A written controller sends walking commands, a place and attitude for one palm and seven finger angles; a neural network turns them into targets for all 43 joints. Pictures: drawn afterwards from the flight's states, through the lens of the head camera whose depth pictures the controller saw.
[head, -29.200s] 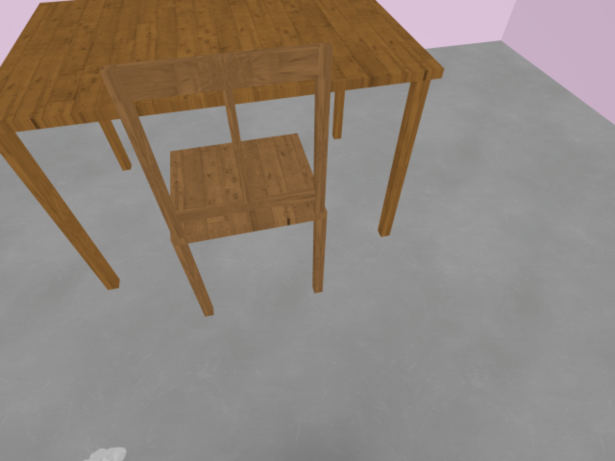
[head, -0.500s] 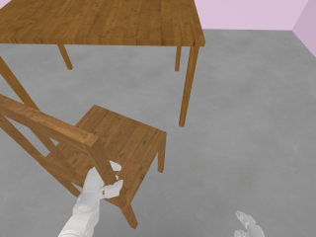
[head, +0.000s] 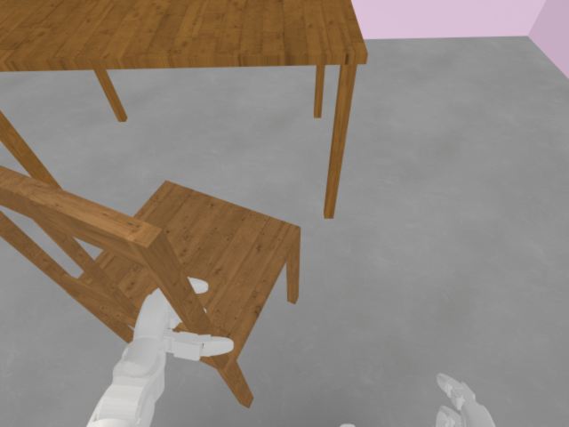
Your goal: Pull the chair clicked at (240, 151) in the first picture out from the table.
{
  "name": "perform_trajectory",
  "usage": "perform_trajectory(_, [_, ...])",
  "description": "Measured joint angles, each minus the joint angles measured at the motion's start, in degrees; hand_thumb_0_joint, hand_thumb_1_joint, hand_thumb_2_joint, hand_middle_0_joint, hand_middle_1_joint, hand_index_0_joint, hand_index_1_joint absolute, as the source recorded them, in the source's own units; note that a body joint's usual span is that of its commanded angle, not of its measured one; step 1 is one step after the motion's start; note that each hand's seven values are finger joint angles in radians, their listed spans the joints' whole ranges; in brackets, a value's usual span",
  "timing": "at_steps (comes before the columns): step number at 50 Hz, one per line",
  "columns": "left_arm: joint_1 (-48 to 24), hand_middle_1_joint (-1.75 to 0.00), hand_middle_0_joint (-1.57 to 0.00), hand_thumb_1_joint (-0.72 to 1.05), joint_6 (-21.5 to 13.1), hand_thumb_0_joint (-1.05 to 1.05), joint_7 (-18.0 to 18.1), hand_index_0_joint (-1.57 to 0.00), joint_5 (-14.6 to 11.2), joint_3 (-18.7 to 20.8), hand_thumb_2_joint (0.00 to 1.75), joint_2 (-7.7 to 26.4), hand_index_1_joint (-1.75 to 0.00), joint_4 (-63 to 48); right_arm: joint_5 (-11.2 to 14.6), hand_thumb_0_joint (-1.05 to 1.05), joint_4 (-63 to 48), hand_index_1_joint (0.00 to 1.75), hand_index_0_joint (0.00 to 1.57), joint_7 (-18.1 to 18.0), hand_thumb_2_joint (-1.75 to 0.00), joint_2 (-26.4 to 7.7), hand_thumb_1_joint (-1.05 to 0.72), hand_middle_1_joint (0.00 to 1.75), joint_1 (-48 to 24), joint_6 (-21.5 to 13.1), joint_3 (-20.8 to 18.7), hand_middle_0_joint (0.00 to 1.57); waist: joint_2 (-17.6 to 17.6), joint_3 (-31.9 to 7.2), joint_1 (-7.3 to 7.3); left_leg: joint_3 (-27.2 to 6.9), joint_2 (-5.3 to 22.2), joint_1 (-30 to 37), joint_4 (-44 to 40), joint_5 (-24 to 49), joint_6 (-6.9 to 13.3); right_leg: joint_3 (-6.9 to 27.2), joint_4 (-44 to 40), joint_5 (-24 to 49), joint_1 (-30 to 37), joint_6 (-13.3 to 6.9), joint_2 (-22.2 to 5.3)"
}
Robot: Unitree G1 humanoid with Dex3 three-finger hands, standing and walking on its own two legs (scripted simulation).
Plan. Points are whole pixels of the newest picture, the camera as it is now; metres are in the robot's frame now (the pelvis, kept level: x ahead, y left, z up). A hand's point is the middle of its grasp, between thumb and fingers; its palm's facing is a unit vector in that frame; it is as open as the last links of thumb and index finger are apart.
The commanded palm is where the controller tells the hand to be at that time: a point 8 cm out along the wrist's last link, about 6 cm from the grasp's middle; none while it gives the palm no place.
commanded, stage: open the thumb and straighten the fingers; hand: left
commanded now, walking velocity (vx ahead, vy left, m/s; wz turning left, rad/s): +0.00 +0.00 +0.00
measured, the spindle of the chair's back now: (93, 270) +0.38 +0.33 -0.04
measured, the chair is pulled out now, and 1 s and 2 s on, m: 0.45 0.45 0.45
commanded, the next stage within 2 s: draw the fingers out of the gap in 0.36 s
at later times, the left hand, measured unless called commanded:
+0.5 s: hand (195, 326) +0.28 +0.14 -0.04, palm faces +0.03 -0.99 -0.16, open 17.4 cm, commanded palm +0.25 +0.20 -0.02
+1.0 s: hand (185, 388) +0.20 +0.14 -0.05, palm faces +0.03 -0.99 -0.17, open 17.5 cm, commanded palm +0.17 +0.19 -0.02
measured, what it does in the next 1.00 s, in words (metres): stands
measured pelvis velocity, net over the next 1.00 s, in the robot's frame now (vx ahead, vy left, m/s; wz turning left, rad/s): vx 0.00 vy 0.00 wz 0.04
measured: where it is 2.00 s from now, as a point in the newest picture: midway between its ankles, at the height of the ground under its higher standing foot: outside the picture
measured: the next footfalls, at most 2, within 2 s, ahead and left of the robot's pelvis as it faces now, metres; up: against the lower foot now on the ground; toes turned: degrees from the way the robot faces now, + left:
none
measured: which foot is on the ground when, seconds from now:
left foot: down 0.00-1.00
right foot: down 0.00-1.00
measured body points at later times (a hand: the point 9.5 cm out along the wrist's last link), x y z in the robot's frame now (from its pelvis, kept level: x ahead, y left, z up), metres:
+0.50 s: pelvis +0.00 -0.01 -0.01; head +0.05 -0.02 +0.44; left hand +0.27 +0.19 -0.03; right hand +0.14 -0.26 -0.11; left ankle -0.03 +0.13 -0.70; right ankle +0.02 -0.12 -0.70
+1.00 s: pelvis +0.00 +0.00 -0.02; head +0.04 -0.01 +0.43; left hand +0.19 +0.19 -0.03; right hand +0.18 -0.24 -0.09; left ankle -0.03 +0.13 -0.70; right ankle +0.02 -0.12 -0.70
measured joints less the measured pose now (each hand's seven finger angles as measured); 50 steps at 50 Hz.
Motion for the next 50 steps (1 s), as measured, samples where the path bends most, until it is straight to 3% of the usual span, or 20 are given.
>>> perform_trajectory(8, [-0.1, -0.8, -0.27, -0.48, 3.29, 0.0, -0.36, -0.28, -0.34, -0.68, 0.23, -0.38, -0.81, -2.38, -0.14, 0.01, -0.17, 0.3, 0.2, -1.08, -0.9, 0.44, -0.9, 0.3, 0.41, -1.45, 1.13, 0.2, 0.8, -0.53, 0.5, -0.75, -0.25, -1.83, 2.12, -0.76, -0.1, -0.69, 1.96, -0.95, -1.46, -0.07, -0.32])
perform_trajectory(15, [0.41, -0.34, -0.12, -0.52, 4.33, 0.0, -0.97, -0.12, -0.23, 0.09, 0.21, 0.3, -0.35, -3.27, -0.15, 0.01, -1.18, 0.3, 0.21, -1.44, -0.9, 0.51, -0.9, 0.3, 0.29, -1.92, 1.55, 0.2, 0.72, -0.48, 0.38, -1.07, -0.11, -2.68, 3.01, -1.09, -0.33, -1.0, 2.82, -1.33, -2.23, -0.31, -0.21])
perform_trajectory(20, [0.39, -0.14, -0.05, -0.53, 4.44, -0.01, -1.14, -0.05, -0.45, 0.12, 0.21, 0.61, -0.14, -3.98, -0.15, 0.01, -1.17, 0.3, 0.21, -1.77, -0.9, 0.08, -0.9, 0.3, 0.35, -2.46, 1.41, 0.2, 0.62, -0.41, 0.38, -1.44, -0.07, -2.92, 3.24, -1.17, -0.45, -1.37, 2.9, -1.45, -2.29, -0.41, -0.2])
perform_trajectory(30, [4.89, -0.02, -0.01, -0.53, 4.78, -0.01, -1.62, -0.01, -0.35, 0.73, 0.2, 0.99, -0.02, -7.24, -0.14, 0.01, -2.42, 0.3, 0.21, -1.68, -0.9, -0.14, -0.9, 0.3, 0.87, -2.29, 1.12, 0.2, 0.31, -0.83, -0.05, -1.18, 0.2, -2.77, 3.16, -1.53, -0.55, -1.14, 2.99, -1.76, -2.36, -0.52, 0.07])
perform_trajectory(40, [17.59, 0.0, -0.01, -0.54, 4.0, -0.01, -1.09, -0.01, -0.18, -2.02, 0.2, 1.36, 0.0, -17.83, -0.24, 0.01, -3.89, 0.3, 0.2, -2.3, -0.9, 0.11, -0.9, 0.3, 1.28, -4.64, 1.04, 0.2, 0.51, -1.22, 0.63, -1.98, -0.02, -3.22, 4.8, -2.69, -0.41, -1.91, 4.06, -2.92, -2.22, -0.34, -0.21])
perform_trajectory(50, [23.85, 0.0, -0.01, -0.54, 4.82, -0.01, -0.34, -0.01, 1.16, -5.21, 0.2, 0.59, 0.0, -25.01, -0.48, 0.01, -5.63, 0.3, 0.21, -2.81, -0.9, 1.11, -0.9, 0.3, 0.0, -6.01, 1.64, 0.2, 0.63, -1.87, 1.21, -2.52, -0.47, -4.74, 7.53, -3.85, -0.19, -2.38, 6.29, -4.02, -3.27, -0.12, -0.7])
